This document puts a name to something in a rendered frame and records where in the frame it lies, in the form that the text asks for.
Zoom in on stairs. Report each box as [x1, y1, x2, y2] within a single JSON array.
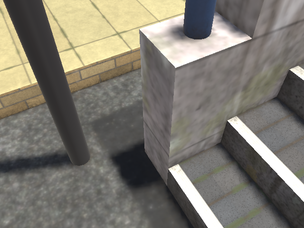
[[167, 70, 304, 228]]

